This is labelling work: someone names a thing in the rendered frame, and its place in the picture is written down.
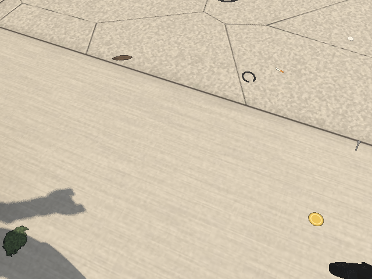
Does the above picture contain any right robot hand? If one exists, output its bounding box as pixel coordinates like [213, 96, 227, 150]
[329, 262, 372, 279]

